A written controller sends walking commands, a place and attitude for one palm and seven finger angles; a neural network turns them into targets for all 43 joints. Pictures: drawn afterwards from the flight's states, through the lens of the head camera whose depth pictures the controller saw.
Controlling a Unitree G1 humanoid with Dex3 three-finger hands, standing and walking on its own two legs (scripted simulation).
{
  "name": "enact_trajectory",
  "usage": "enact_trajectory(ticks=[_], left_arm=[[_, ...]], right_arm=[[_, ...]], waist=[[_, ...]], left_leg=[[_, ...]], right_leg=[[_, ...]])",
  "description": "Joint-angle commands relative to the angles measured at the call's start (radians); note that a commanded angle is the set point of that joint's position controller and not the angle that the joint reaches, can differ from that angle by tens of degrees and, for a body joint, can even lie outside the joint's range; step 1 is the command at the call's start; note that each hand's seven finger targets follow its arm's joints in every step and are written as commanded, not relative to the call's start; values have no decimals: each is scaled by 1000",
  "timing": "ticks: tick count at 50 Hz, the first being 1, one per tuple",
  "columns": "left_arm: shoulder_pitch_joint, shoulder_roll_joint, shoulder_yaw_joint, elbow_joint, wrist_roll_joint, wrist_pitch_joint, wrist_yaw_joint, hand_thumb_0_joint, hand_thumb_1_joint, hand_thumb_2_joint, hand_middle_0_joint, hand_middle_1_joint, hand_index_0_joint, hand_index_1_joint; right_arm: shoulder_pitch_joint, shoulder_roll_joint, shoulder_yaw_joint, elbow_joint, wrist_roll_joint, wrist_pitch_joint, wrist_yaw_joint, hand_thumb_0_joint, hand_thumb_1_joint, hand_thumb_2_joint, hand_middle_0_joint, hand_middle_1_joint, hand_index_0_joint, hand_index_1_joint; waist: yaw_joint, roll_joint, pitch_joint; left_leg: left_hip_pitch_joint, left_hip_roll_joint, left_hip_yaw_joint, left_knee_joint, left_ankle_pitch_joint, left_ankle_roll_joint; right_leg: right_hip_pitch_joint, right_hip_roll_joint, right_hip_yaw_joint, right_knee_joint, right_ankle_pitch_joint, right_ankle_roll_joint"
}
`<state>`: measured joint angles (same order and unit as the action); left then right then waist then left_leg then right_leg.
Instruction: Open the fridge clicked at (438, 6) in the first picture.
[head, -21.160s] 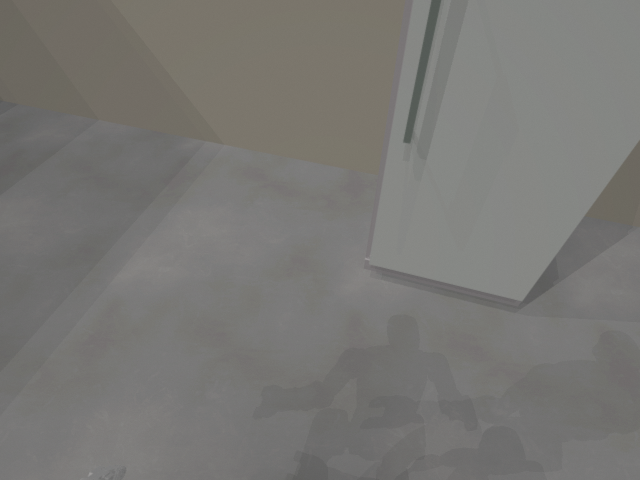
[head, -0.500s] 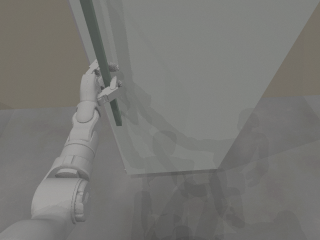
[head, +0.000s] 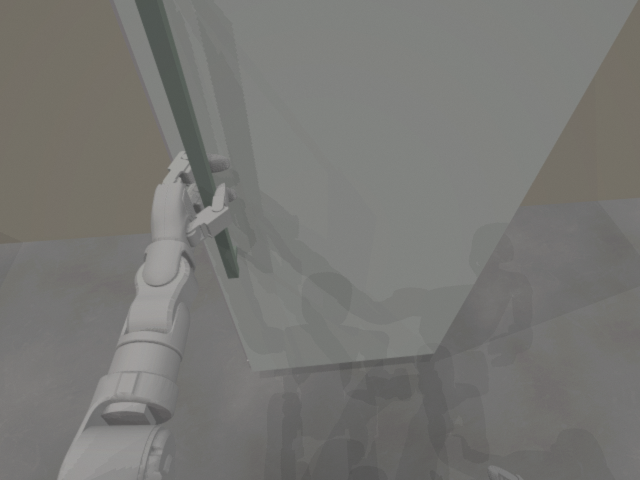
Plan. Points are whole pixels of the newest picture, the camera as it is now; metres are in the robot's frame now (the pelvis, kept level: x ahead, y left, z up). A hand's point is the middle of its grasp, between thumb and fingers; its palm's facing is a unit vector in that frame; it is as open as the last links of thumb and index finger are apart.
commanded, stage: pull the door a little, standing still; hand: left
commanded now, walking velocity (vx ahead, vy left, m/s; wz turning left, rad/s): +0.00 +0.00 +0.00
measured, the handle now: (203, 159) +0.48 +0.15 +0.15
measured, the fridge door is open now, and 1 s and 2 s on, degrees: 0 21 55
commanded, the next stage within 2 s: walk backward, drawing the door open in 0.42 s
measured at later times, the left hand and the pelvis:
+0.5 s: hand (226, 240) +0.37 +0.11 +0.12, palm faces +0.05 -1.00 +0.01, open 6.0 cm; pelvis +0.04 +0.00 +0.01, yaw -1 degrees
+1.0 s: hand (260, 329) +0.26 +0.06 +0.11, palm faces +0.07 -0.98 -0.19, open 5.8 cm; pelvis +0.02 -0.05 +0.01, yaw +5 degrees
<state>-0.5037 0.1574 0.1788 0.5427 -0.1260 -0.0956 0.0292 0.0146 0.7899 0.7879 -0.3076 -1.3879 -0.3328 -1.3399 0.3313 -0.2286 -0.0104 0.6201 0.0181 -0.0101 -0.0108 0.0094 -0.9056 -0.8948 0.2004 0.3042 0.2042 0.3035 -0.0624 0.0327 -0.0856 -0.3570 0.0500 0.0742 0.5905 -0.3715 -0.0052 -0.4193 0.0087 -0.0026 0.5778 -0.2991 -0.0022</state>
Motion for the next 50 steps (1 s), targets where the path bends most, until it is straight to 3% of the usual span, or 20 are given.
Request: enact_trajectory(ticks=[1, 2, 10, 15, 22, 26, 27, 28, 29, 31, 32, 34, 36, 40, 41, 43, 45, 46, 47, 50], left_arm=[[-375, 77, -36, -300, 2, -47, -1, 0, 900, 900, -450, -1400, -450, -1400], [-416, 105, -17, -257, 7, -38, 10, 0, 900, 900, -450, -1400, -450, -1400], [-208, 43, -55, -343, 11, -29, -2, 0, 900, 900, -450, -1400, -450, -1400], [-32, 33, -65, -483, -5, -16, -19, 0, 900, 900, -450, -1400, -450, -1400], [370, 4, -115, -836, -8, 35, -10, 0, 900, 900, -450, -1400, -450, -1400], [535, 10, -135, -1058, 2, 85, 9, 0, 900, 900, -450, -1400, -450, -1400], [82, 282, -55, -1061, 93, -2, 44, 0, 900, 900, -450, -1400, -450, -1400], [283, 149, -103, -909, 86, -14, 44, 0, 900, 900, -450, -1400, -450, -1400], [429, 73, -178, -888, 98, -18, 37, 0, 900, 900, -450, -1400, -450, -1400], [463, 65, -215, -944, 106, -31, 27, 0, 900, 900, -450, -1400, -450, -1400], [473, 65, -225, -963, 106, -34, 24, 0, 900, 900, -450, -1400, -450, -1400], [519, 43, -246, -1011, 109, -37, 22, 0, 900, 900, -450, -1400, -450, -1400], [548, 34, -260, -1047, 118, -34, 33, 0, 900, 900, -450, -1400, -450, -1400], [648, 37, -261, -1101, 124, -27, 51, 0, 900, 900, -450, -1400, -450, -1400], [673, 42, -253, -1113, 125, -30, 52, 0, 900, 900, -450, -1400, -450, -1400], [716, 46, -241, -1130, 120, -40, 47, 0, 900, 900, -450, -1400, -450, -1400], [767, 70, -205, -1128, 114, -57, 44, 0, 900, 900, -450, -1400, -450, -1400], [774, 71, -190, -1109, 119, -65, 43, 0, 900, 900, -450, -1400, -450, -1400], [791, 87, -170, -1074, 125, -63, 48, 0, 900, 900, -450, -1400, -450, -1400], [706, 32, -220, -1103, 154, -66, 27, 0, 900, 900, -450, -1400, -450, -1400]], right_arm=[[-5, -121, -47, -103, 4, -40, -6, 0, -900, -900, 200, 300, 200, 300], [6, -128, -47, -89, 0, -34, -13, 0, -900, -900, 200, 300, 200, 300], [-31, -108, -41, -124, -5, -34, -2, 0, -900, -900, 200, 300, 200, 300], [-70, -103, -37, -168, 0, -30, 5, 0, -900, -900, 200, 300, 200, 300], [-153, -82, -26, -242, 4, -23, 18, 0, -900, -900, 200, 300, 200, 300], [-186, -75, -18, -261, 2, -17, 15, 0, -900, -900, 200, 300, 200, 300], [-153, -101, 4, -234, -9, -16, -34, 0, -900, -900, 200, 300, 200, 300], [-174, -89, -12, -194, -21, -7, -52, 0, -900, -900, 200, 300, 200, 300], [-176, -88, -8, -206, -30, 5, -62, 0, -900, -900, 200, 300, 200, 300], [-169, -95, -7, -226, -36, 24, -62, 0, -900, -900, 200, 300, 200, 300], [-176, -96, -9, -231, -35, 30, -61, 0, -900, -900, 200, 300, 200, 300], [-187, -87, -11, -245, -39, 31, -52, 0, -900, -900, 200, 300, 200, 300], [-208, -80, -5, -256, -46, 25, -47, 0, -900, -900, 200, 300, 200, 300], [-212, -76, 2, -271, -50, 15, -36, 0, -900, -900, 200, 300, 200, 300], [-213, -72, 1, -275, -48, 13, -34, 0, -900, -900, 200, 300, 200, 300], [-228, -66, -2, -283, -41, 3, -40, 0, -900, -900, 200, 300, 200, 300], [-243, -42, 2, -289, -30, -19, -66, 0, -900, -900, 200, 300, 200, 300], [-254, -20, 10, -286, -31, -34, -76, 0, -900, -900, 200, 300, 200, 300], [-252, -13, 11, -277, -32, -52, -82, 0, -900, -900, 200, 300, 200, 300], [-241, 14, 32, -238, -61, -57, -91, 0, -900, -900, 200, 300, 200, 300]], waist=[[21, -21, -340], [8, -55, -314], [65, -13, -378], [93, -62, -372], [125, -26, -314], [106, -36, -246], [14, -12, -145], [19, -64, -156], [25, -48, -165], [13, -7, -214], [12, 19, -217], [8, 71, -198], [9, 98, -137], [10, 75, -101], [12, 48, -111], [25, -23, -122], [61, -207, -154], [88, -278, -149], [113, -259, -138], [75, -186, -125]], left_leg=[[137, -31, -20, 1, 640, 15], [129, -30, -22, 4, 619, 18], [167, -31, -24, -3, 726, 12], [159, -27, -17, -24, 741, 16], [187, -19, -13, -51, 746, 9], [185, -19, -13, -63, 683, 9], [177, -15, -25, -53, 550, 33], [203, -4, -43, -29, 530, 37], [245, 8, -43, -31, 640, 40], [317, 34, -52, -17, 939, 35], [360, 48, -76, -20, 1045, 38], [459, 93, -115, -67, 1208, 38], [483, 106, -124, -92, 1268, 34], [444, 84, -132, -81, 1296, 12], [416, 74, -126, -56, 1261, 8], [252, 20, -95, -3, 948, -9], [-84, -91, -21, 114, 300, -27], [-205, -141, -14, 217, 3, -23], [-235, -130, -32, 318, -84, -10], [-158, -57, 18, 335, -36, -14]], right_leg=[[247, 14, -44, 2, 646, -12], [233, 14, -45, -3, 632, -11], [295, 4, -49, 11, 691, -20], [367, -1, -48, 5, 749, -22], [408, -13, -56, -18, 739, -26], [387, -14, -57, -30, 734, -21], [313, -89, 22, -108, 741, -17], [282, -115, 10, -115, 724, -26], [283, -111, -9, -86, 790, -23], [279, -82, -50, -9, 841, -2], [242, -65, -62, 20, 768, 7], [122, -15, -76, 25, 413, 23], [71, 10, -89, -16, 255, 23], [122, 21, -115, -82, 373, 14], [168, 19, -118, -101, 457, 9], [329, -12, -117, -105, 749, -20], [600, -141, -59, -71, 1185, -80], [650, -214, -30, -76, 1262, -111], [617, -276, -7, -76, 1232, -135], [471, -270, -64, -88, 1008, -150]])
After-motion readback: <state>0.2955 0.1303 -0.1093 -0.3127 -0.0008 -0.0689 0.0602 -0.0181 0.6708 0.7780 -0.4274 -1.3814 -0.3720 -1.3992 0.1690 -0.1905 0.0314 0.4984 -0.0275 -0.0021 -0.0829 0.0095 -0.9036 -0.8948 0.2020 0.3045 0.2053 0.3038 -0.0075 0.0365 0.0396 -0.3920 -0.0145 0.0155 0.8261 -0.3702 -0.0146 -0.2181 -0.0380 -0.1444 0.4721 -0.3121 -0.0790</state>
